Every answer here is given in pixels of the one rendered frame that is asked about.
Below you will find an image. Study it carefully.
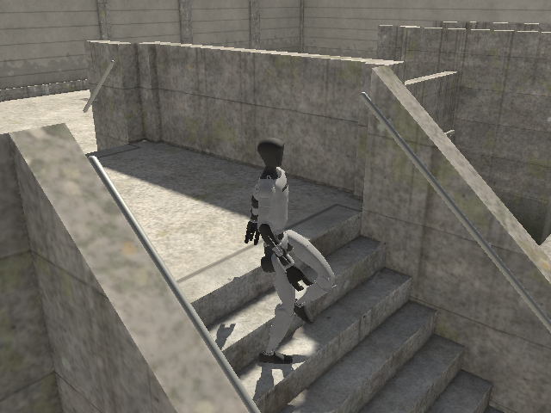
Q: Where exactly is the right robot thigh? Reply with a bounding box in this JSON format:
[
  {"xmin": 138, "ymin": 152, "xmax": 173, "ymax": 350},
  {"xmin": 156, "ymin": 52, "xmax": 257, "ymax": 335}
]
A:
[{"xmin": 261, "ymin": 249, "xmax": 295, "ymax": 318}]

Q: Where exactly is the robot head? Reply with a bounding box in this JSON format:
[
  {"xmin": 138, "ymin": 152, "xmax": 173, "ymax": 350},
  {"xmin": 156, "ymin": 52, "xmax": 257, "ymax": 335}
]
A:
[{"xmin": 257, "ymin": 138, "xmax": 285, "ymax": 180}]

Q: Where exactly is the right robot hand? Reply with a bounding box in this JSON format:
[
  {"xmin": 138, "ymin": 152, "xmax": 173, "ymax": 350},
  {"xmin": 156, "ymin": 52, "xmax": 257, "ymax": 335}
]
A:
[{"xmin": 285, "ymin": 264, "xmax": 313, "ymax": 292}]

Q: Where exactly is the left robot forearm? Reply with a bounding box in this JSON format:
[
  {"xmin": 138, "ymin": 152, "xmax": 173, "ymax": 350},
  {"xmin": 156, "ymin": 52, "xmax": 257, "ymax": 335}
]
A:
[{"xmin": 250, "ymin": 195, "xmax": 258, "ymax": 223}]

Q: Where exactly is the right robot forearm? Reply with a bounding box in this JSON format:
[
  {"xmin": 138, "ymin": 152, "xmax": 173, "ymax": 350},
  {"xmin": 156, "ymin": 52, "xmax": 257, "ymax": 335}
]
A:
[{"xmin": 259, "ymin": 224, "xmax": 294, "ymax": 269}]

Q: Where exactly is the left robot hand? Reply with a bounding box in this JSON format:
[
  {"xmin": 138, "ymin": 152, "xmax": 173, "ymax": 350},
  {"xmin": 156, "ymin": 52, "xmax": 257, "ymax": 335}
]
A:
[{"xmin": 245, "ymin": 221, "xmax": 260, "ymax": 245}]

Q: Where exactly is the right robot upper arm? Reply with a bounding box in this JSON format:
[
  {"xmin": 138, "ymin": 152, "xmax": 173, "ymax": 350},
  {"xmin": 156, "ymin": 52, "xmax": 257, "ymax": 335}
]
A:
[{"xmin": 257, "ymin": 181, "xmax": 276, "ymax": 232}]

